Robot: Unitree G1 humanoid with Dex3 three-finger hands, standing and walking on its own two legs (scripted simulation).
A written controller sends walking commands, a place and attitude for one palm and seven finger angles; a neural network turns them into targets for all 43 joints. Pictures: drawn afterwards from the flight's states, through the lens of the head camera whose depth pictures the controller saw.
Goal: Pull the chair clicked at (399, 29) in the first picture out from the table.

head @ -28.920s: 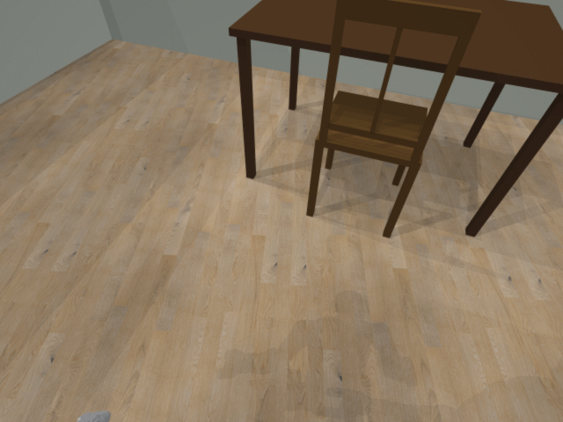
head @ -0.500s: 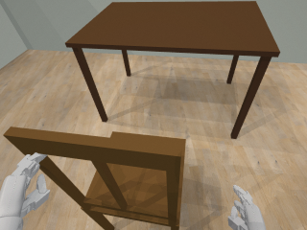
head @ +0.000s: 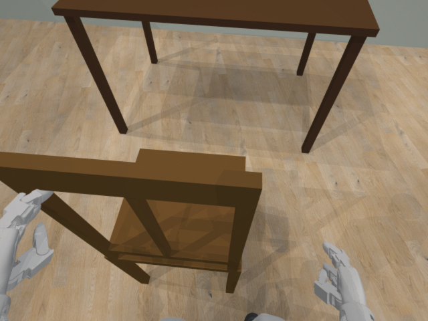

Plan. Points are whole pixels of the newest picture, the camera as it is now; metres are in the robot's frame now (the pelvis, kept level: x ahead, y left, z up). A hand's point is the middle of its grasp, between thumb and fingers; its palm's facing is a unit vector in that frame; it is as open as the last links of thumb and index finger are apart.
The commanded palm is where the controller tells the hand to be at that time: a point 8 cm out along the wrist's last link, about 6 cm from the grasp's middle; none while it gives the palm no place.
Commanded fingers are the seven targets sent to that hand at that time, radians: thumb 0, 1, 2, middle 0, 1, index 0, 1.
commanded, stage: step back with the hand held close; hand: left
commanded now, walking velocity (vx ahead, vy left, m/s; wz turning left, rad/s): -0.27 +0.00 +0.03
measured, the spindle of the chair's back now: (154, 230) +0.28 +0.16 -0.06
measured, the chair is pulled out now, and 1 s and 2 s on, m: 0.66 0.69 0.69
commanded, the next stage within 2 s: stop stepping back and stand still in 1.16 s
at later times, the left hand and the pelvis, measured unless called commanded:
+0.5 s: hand out of the picture +0.13 +0.27 +0.16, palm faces +0.42 -0.71 -0.56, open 6.7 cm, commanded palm +0.07 +0.30 +0.18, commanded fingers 0.00 0.90 0.90 -0.20 -0.30 -0.20 -0.30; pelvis -0.06 -0.01 -0.01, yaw +3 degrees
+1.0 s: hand out of the picture +0.10 +0.28 +0.18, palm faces +0.50 -0.69 -0.52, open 7.5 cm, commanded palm +0.04 +0.31 +0.18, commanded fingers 0.00 0.90 0.90 -0.20 -0.30 -0.20 -0.30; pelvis -0.10 +0.01 -0.01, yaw +0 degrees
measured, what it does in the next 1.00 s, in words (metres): walks backwards: right foot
